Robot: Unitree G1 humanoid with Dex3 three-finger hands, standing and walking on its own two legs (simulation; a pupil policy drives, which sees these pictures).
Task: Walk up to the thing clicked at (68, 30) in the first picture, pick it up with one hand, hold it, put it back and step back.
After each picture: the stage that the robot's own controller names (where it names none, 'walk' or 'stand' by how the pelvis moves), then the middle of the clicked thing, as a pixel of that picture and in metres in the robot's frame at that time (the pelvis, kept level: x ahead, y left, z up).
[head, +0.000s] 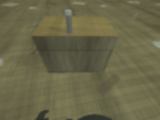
stand; (69, 22) +0.99 +0.29 +0.12
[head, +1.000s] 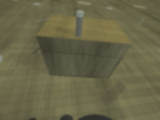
walk; (79, 24) +0.90 +0.15 +0.14
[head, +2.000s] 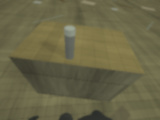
walk; (69, 44) +0.52 +0.19 +0.13
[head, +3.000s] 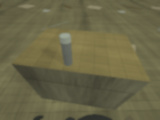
stand; (66, 51) +0.47 +0.21 +0.13
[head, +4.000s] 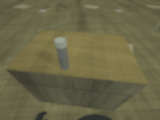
stand; (62, 55) +0.44 +0.21 +0.12
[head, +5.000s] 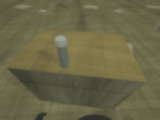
stand; (63, 53) +0.46 +0.22 +0.12
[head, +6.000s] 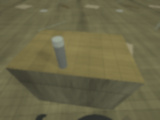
stand; (60, 54) +0.45 +0.24 +0.12
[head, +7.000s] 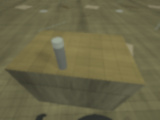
stand; (60, 55) +0.44 +0.23 +0.12
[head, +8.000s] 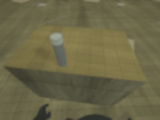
rise first; (59, 52) +0.45 +0.23 +0.12
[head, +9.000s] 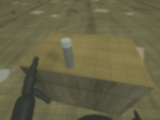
rise first; (68, 54) +0.46 +0.21 +0.12
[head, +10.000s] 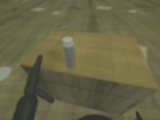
go down; (69, 54) +0.46 +0.21 +0.12
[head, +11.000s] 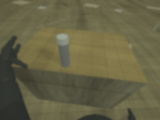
go down; (64, 52) +0.47 +0.19 +0.12
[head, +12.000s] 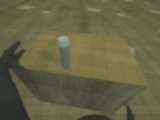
go down; (64, 54) +0.46 +0.20 +0.12
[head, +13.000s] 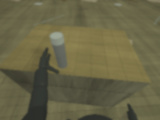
close in; (60, 52) +0.44 +0.21 +0.14
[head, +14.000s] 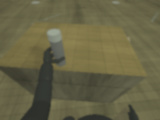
lift; (58, 50) +0.45 +0.21 +0.15
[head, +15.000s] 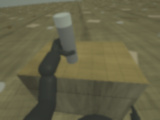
lift; (68, 42) +0.35 +0.12 +0.34
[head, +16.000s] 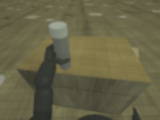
hold; (62, 49) +0.33 +0.17 +0.28
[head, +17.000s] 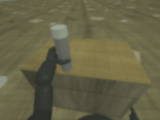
hold; (63, 51) +0.33 +0.17 +0.28
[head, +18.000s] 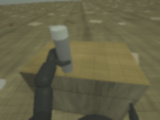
crouch; (63, 52) +0.32 +0.16 +0.29
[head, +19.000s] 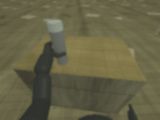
crouch; (59, 45) +0.39 +0.20 +0.27
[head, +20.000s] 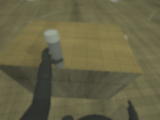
lower; (56, 51) +0.44 +0.21 +0.14
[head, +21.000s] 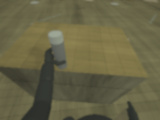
lower; (59, 52) +0.42 +0.19 +0.16
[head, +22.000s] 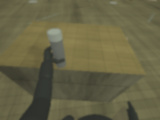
lower; (58, 50) +0.44 +0.20 +0.16
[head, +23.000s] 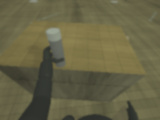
lower; (57, 50) +0.44 +0.20 +0.16
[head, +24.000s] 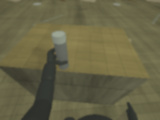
draw back; (61, 52) +0.43 +0.19 +0.15
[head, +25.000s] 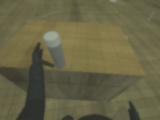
withdraw; (56, 53) +0.41 +0.20 +0.15
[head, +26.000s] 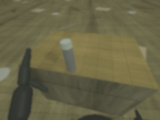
sink last; (69, 57) +0.42 +0.19 +0.13
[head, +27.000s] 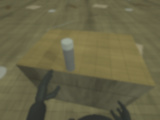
stand; (69, 56) +0.42 +0.19 +0.12
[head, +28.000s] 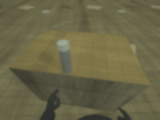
stand; (65, 58) +0.41 +0.19 +0.12
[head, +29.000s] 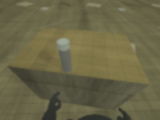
stand; (65, 57) +0.41 +0.19 +0.12
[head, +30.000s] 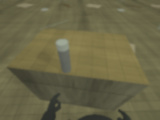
stand; (64, 58) +0.41 +0.19 +0.12
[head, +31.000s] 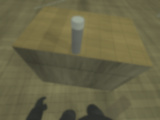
walk; (76, 38) +0.53 +0.12 +0.13
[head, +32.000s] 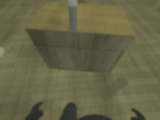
walk; (72, 15) +0.81 +0.22 +0.15
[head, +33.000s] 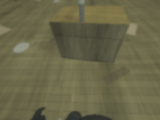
stand; (81, 11) +1.18 +0.20 +0.14
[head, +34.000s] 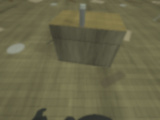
stand; (82, 16) +1.16 +0.17 +0.13
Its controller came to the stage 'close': yes
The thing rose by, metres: 0.21
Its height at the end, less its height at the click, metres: +0.00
